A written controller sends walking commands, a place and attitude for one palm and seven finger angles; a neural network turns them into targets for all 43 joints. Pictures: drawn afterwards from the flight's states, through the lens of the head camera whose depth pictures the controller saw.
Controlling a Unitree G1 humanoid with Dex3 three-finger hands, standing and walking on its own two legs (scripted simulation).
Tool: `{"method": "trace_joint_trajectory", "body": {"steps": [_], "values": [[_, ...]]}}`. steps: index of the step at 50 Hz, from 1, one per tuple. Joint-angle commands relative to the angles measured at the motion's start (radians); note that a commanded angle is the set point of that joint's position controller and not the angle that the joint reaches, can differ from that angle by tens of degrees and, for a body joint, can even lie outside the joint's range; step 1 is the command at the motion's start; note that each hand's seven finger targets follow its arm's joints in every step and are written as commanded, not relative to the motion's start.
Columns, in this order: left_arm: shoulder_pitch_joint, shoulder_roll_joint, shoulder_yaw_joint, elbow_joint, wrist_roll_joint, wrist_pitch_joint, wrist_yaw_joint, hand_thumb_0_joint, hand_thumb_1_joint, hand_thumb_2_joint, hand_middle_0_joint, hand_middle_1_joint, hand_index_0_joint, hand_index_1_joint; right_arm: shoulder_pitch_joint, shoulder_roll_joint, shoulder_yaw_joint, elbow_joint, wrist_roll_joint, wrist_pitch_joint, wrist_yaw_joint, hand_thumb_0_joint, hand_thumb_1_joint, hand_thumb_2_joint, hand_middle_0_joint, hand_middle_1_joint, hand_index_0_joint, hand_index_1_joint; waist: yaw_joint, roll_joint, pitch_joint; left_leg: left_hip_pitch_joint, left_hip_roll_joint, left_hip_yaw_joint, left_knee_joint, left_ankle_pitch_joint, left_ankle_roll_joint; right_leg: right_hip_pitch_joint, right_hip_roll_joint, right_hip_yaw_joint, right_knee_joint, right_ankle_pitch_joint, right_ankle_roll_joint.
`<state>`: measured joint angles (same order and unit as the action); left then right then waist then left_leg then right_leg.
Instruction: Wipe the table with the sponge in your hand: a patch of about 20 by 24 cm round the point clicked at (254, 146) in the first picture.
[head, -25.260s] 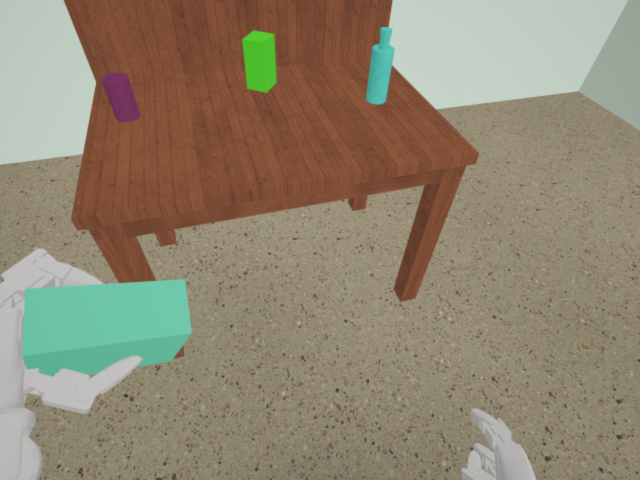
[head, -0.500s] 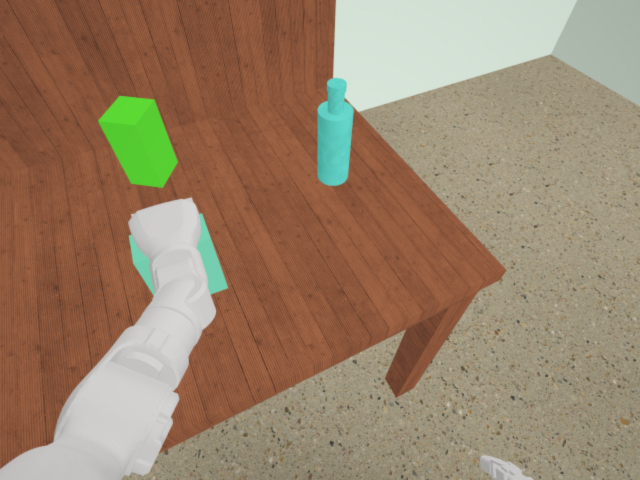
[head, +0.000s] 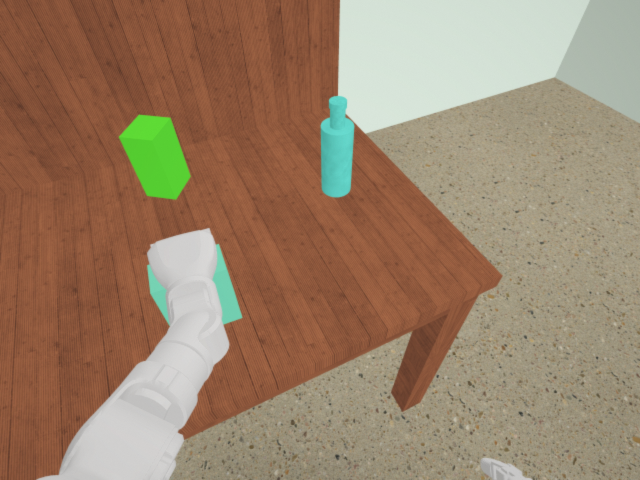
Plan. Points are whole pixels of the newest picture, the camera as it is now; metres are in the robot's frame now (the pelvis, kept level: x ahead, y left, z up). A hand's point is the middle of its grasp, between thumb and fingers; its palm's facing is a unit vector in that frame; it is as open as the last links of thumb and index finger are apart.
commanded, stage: wipe back along the third lane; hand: left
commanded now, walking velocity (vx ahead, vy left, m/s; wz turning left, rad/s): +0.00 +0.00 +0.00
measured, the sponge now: (201, 301) +0.38 +0.21 -0.04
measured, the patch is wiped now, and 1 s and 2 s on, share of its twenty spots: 1.00 1.00 1.00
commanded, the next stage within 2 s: slide back across to the middle lane in 0.94 s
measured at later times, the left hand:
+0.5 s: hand (205, 306) +0.34 +0.19 +0.01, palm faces -0.05 -0.01 -1.00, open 9.8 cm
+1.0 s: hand (206, 307) +0.34 +0.19 +0.01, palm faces -0.07 -0.01 -1.00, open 9.8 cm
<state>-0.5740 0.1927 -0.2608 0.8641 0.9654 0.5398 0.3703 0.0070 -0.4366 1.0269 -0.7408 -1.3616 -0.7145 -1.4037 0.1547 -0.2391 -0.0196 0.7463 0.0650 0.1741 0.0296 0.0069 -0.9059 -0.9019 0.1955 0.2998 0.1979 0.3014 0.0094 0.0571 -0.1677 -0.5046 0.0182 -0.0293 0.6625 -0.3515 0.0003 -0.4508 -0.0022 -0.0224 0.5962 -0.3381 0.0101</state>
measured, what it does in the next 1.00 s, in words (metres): stands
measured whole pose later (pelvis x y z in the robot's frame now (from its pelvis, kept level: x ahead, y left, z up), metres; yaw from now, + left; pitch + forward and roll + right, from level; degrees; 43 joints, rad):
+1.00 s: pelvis -0.02 -0.02 +0.00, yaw +0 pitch +9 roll -1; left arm -0.53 0.15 -0.27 0.87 0.96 0.52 0.38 0.01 -0.44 1.03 -0.74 -1.38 -0.72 -1.41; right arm 0.15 -0.24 -0.03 0.76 0.07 0.15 0.02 0.01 -0.91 -0.90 0.19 0.30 0.20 0.30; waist 0.03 0.07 -0.16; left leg -0.49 0.03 -0.04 0.66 -0.32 -0.03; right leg -0.46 0.01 -0.03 0.64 -0.33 -0.02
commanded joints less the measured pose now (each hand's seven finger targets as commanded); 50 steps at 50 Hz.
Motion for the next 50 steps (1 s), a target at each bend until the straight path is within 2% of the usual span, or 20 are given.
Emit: {"method": "trace_joint_trajectory", "body": {"steps": [1, 2, 4, 6, 7, 8, 15, 18, 21, 24, 25, 27, 28, 36, 37, 39, 42, 45, 47, 50], "values": [[-0.145, -0.032, -0.015, -0.035, -0.034, -0.007, -0.043, 0.000, 0.100, 1.300, -1.200, -1.600, -1.200, -1.600, -0.093, -0.120, -0.040, -0.125, -0.001, -0.044, 0.000, 0.000, -0.900, -0.900, 0.200, 0.300, 0.200, 0.300, -0.015, -0.124, -0.200, 0.152, -0.028, 0.034, -0.060, 0.347, 0.021, 0.096, 0.050, -0.065, -0.036, 0.411, -0.072], [-0.126, -0.002, 0.018, -0.035, -0.033, -0.008, -0.039, 0.000, 0.100, 1.300, -1.200, -1.600, -1.200, -1.600, -0.095, -0.124, -0.044, -0.124, 0.000, -0.044, 0.001, 0.000, -0.900, -0.900, 0.200, 0.300, 0.200, 0.300, -0.005, -0.126, -0.206, 0.153, -0.028, 0.026, -0.063, 0.353, 0.019, 0.102, 0.051, -0.067, -0.033, 0.403, -0.074], [-0.134, -0.054, -0.033, -0.047, -0.041, -0.012, -0.037, 0.000, 0.100, 1.300, -1.200, -1.600, -1.200, -1.600, -0.103, -0.115, -0.043, -0.128, 0.002, -0.047, 0.004, 0.000, -0.900, -0.900, 0.200, 0.300, 0.200, 0.300, -0.013, -0.112, -0.188, 0.155, -0.029, 0.032, -0.063, 0.333, 0.020, 0.087, 0.050, -0.067, -0.039, 0.384, -0.073], [-0.118, -0.060, -0.038, -0.041, -0.045, -0.009, -0.035, 0.000, 0.100, 1.300, -1.200, -1.600, -1.200, -1.600, -0.111, -0.117, -0.039, -0.129, 0.003, -0.049, 0.005, 0.000, -0.900, -0.900, 0.200, 0.300, 0.200, 0.300, -0.011, -0.132, -0.175, 0.147, -0.029, 0.034, -0.069, 0.311, 0.021, 0.089, 0.050, -0.066, -0.043, 0.373, -0.072], [-0.116, -0.027, -0.001, -0.042, -0.042, -0.011, -0.030, 0.000, 0.100, 1.300, -1.200, -1.600, -1.200, -1.600, -0.111, -0.121, -0.044, -0.125, 0.002, -0.049, 0.006, 0.000, -0.900, -0.900, 0.200, 0.300, 0.200, 0.300, -0.003, -0.125, -0.180, 0.149, -0.028, 0.027, -0.072, 0.311, 0.017, 0.090, 0.052, -0.066, -0.040, 0.362, -0.075], [-0.101, -0.065, -0.034, -0.054, -0.051, -0.013, -0.029, 0.000, 0.100, 1.300, -1.200, -1.600, -1.200, -1.600, -0.116, -0.115, -0.043, -0.133, 0.001, -0.052, 0.006, 0.000, -0.900, -0.900, 0.200, 0.300, 0.200, 0.300, -0.003, -0.127, -0.191, 0.155, -0.030, 0.034, -0.069, 0.319, 0.021, 0.101, 0.051, -0.065, -0.038, 0.376, -0.073], [-0.102, -0.090, -0.068, -0.054, -0.050, 0.002, -0.026, 0.000, 0.100, 1.300, -1.200, -1.600, -1.200, -1.600, -0.144, -0.110, -0.038, -0.134, 0.007, -0.053, 0.007, 0.000, -0.900, -0.900, 0.200, 0.300, 0.200, 0.300, -0.004, -0.133, -0.145, 0.154, -0.034, 0.038, -0.081, 0.270, 0.021, 0.085, 0.050, -0.061, -0.054, 0.326, -0.073], [-0.045, -0.079, -0.050, -0.088, -0.057, -0.005, -0.026, 0.000, 0.100, 1.300, -1.200, -1.600, -1.200, -1.600, -0.154, -0.111, -0.039, -0.149, 0.004, -0.051, 0.011, 0.000, -0.900, -0.900, 0.200, 0.300, 0.200, 0.300, 0.015, -0.142, -0.184, 0.159, -0.037, 0.041, -0.074, 0.298, 0.021, 0.126, 0.048, -0.058, -0.044, 0.374, -0.075], [-0.068, -0.078, -0.061, -0.087, -0.041, 0.000, -0.026, 0.000, 0.100, 1.300, -1.200, -1.600, -1.200, -1.600, -0.162, -0.110, -0.036, -0.143, 0.005, -0.044, 0.007, 0.000, -0.900, -0.900, 0.200, 0.300, 0.200, 0.300, -0.001, -0.165, -0.143, 0.148, -0.038, 0.043, -0.075, 0.279, 0.019, 0.108, 0.045, -0.054, -0.052, 0.372, -0.070], [-0.094, -0.059, -0.047, -0.084, -0.036, 0.003, -0.023, 0.000, 0.100, 1.300, -1.200, -1.600, -1.200, -1.600, -0.169, -0.107, -0.033, -0.144, 0.007, -0.045, 0.001, 0.000, -0.900, -0.900, 0.200, 0.300, 0.200, 0.300, 0.003, -0.133, -0.120, 0.143, -0.042, 0.041, -0.080, 0.251, 0.018, 0.089, 0.045, -0.052, -0.057, 0.332, -0.071], [-0.113, -0.074, -0.062, -0.081, -0.036, 0.001, -0.024, 0.000, 0.100, 1.300, -1.200, -1.600, -1.200, -1.600, -0.168, -0.106, -0.032, -0.141, 0.004, -0.048, -0.001, 0.000, -0.900, -0.900, 0.200, 0.300, 0.200, 0.300, -0.006, -0.131, -0.121, 0.148, -0.042, 0.047, -0.078, 0.248, 0.020, 0.085, 0.044, -0.051, -0.057, 0.333, -0.070], [-0.106, -0.028, -0.012, -0.082, -0.028, -0.005, -0.021, 0.000, 0.100, 1.300, -1.200, -1.600, -1.200, -1.600, -0.164, -0.110, -0.036, -0.139, 0.003, -0.047, -0.004, 0.000, -0.900, -0.900, 0.200, 0.300, 0.200, 0.300, 0.008, -0.136, -0.153, 0.146, -0.043, 0.041, -0.074, 0.266, 0.016, 0.103, 0.045, -0.045, -0.050, 0.355, -0.073], [-0.093, -0.054, -0.036, -0.086, -0.031, -0.008, -0.021, 0.000, 0.100, 1.300, -1.200, -1.600, -1.200, -1.600, -0.161, -0.106, -0.035, -0.147, 0.001, -0.048, -0.004, 0.000, -0.900, -0.900, 0.200, 0.300, 0.200, 0.300, 0.007, -0.127, -0.164, 0.150, -0.045, 0.048, -0.069, 0.272, 0.018, 0.109, 0.044, -0.046, -0.043, 0.365, -0.072], [-0.113, -0.069, -0.048, -0.057, -0.017, -0.017, -0.021, 0.000, 0.100, 1.300, -1.200, -1.600, -1.200, -1.600, -0.144, -0.105, -0.038, -0.137, 0.000, -0.053, -0.007, 0.000, -0.900, -0.900, 0.200, 0.300, 0.200, 0.300, -0.008, -0.144, -0.153, 0.138, -0.044, 0.050, -0.055, 0.272, 0.019, 0.087, 0.042, -0.044, -0.042, 0.383, -0.068], [-0.100, -0.031, -0.003, -0.060, -0.021, -0.020, -0.018, 0.000, 0.100, 1.300, -1.200, -1.600, -1.200, -1.600, -0.145, -0.109, -0.041, -0.137, -0.002, -0.053, -0.008, 0.000, -0.900, -0.900, 0.200, 0.300, 0.200, 0.300, 0.005, -0.151, -0.170, 0.133, -0.043, 0.045, -0.057, 0.276, 0.018, 0.100, 0.044, -0.042, -0.040, 0.388, -0.070], [-0.141, -0.057, -0.039, -0.065, -0.023, -0.025, -0.019, 0.000, 0.100, 1.300, -1.200, -1.600, -1.200, -1.600, -0.142, -0.107, -0.037, -0.138, 0.000, -0.055, -0.011, 0.000, -0.900, -0.900, 0.200, 0.300, 0.200, 0.300, -0.014, -0.150, -0.150, 0.126, -0.046, 0.047, -0.056, 0.257, 0.020, 0.084, 0.042, -0.042, -0.041, 0.373, -0.065], [-0.117, -0.016, 0.009, -0.049, -0.018, -0.029, -0.016, 0.000, 0.100, 1.300, -1.200, -1.600, -1.200, -1.600, -0.134, -0.111, -0.041, -0.130, -0.003, -0.059, -0.014, 0.000, -0.900, -0.900, 0.200, 0.300, 0.200, 0.300, 0.001, -0.165, -0.168, 0.116, -0.045, 0.045, -0.058, 0.256, 0.019, 0.095, 0.043, -0.036, -0.043, 0.372, -0.065], [-0.118, -0.040, -0.019, -0.045, -0.021, -0.033, -0.015, 0.000, 0.100, 1.300, -1.200, -1.600, -1.200, -1.600, -0.129, -0.108, -0.039, -0.132, 0.000, -0.064, -0.014, 0.000, -0.900, -0.900, 0.200, 0.300, 0.200, 0.300, -0.010, -0.166, -0.147, 0.109, -0.046, 0.052, -0.056, 0.238, 0.021, 0.085, 0.041, -0.036, -0.047, 0.357, -0.061], [-0.126, -0.001, 0.022, -0.042, -0.019, -0.034, -0.011, 0.000, 0.100, 1.300, -1.200, -1.600, -1.200, -1.600, -0.126, -0.111, -0.041, -0.127, -0.001, -0.065, -0.017, 0.000, -0.900, -0.900, 0.200, 0.300, 0.200, 0.300, -0.001, -0.159, -0.151, 0.104, -0.045, 0.046, -0.063, 0.227, 0.019, 0.081, 0.044, -0.035, -0.051, 0.331, -0.063], [-0.132, -0.015, 0.004, -0.030, -0.021, -0.037, -0.011, 0.000, 0.100, 1.300, -1.200, -1.600, -1.200, -1.600, -0.117, -0.109, -0.040, -0.124, 0.000, -0.071, -0.018, 0.000, -0.900, -0.900, 0.200, 0.300, 0.200, 0.300, -0.008, -0.166, -0.152, 0.105, -0.044, 0.051, -0.061, 0.217, 0.022, 0.075, 0.043, -0.036, -0.052, 0.316, -0.060]]}}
